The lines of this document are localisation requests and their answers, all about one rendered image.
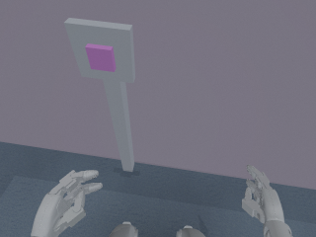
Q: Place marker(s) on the panel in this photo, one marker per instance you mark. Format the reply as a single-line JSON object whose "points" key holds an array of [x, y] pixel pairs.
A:
{"points": [[120, 37]]}

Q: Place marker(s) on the button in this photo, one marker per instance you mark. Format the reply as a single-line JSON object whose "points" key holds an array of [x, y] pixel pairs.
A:
{"points": [[101, 57]]}

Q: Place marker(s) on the right robot forearm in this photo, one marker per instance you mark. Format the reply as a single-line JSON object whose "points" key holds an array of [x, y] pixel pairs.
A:
{"points": [[275, 228]]}

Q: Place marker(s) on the right robot hand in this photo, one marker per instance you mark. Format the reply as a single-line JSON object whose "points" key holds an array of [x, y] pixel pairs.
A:
{"points": [[266, 206]]}

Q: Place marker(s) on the left robot hand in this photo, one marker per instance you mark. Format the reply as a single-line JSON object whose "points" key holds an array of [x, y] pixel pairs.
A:
{"points": [[47, 222]]}

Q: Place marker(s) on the left robot thigh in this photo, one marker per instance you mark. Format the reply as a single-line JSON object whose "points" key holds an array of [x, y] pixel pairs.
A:
{"points": [[124, 230]]}

